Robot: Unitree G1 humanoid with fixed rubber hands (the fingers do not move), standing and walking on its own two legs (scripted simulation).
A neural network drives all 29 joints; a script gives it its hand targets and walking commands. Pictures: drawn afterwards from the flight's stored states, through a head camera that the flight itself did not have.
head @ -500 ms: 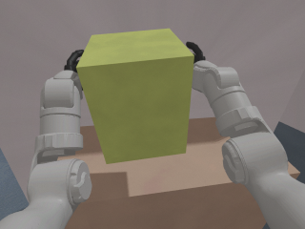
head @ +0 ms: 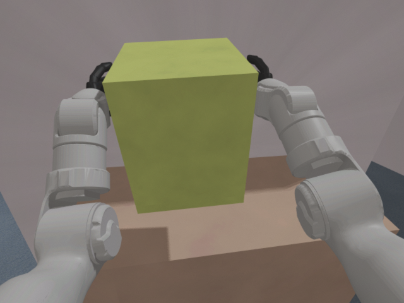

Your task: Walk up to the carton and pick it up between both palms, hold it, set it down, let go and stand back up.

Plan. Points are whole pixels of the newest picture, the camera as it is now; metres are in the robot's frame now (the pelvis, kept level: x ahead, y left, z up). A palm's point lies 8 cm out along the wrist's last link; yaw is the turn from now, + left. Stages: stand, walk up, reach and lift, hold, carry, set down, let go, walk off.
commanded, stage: hold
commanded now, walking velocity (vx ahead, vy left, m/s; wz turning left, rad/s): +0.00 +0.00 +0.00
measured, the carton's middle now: (183, 122) +0.38 +0.01 +0.27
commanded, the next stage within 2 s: none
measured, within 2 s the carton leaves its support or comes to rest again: neither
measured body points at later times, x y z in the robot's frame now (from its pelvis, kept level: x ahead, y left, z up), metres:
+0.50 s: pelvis +0.00 +0.00 +0.00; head -0.09 +0.02 +0.44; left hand +0.39 +0.16 +0.31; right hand +0.39 -0.13 +0.33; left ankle +0.02 +0.12 -0.75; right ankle +0.00 -0.10 -0.75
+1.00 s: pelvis +0.00 +0.00 +0.00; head -0.09 +0.02 +0.44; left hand +0.39 +0.16 +0.31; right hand +0.38 -0.13 +0.33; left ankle +0.02 +0.12 -0.75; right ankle +0.00 -0.10 -0.75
